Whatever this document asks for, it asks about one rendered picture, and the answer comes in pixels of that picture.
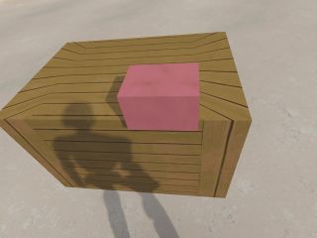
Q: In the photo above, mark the carton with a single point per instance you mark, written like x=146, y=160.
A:
x=161, y=96

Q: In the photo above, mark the pedestal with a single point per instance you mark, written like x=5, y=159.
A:
x=69, y=119

